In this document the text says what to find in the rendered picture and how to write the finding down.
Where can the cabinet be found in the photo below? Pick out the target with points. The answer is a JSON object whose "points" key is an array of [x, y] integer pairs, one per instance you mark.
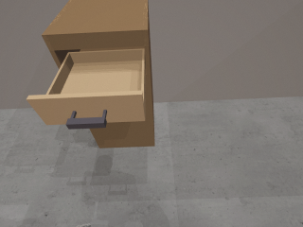
{"points": [[101, 25]]}

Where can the drawer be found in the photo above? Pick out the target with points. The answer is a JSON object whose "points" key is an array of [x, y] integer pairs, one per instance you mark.
{"points": [[90, 82]]}

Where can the handle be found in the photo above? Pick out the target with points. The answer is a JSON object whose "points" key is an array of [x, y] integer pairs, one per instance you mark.
{"points": [[73, 123]]}

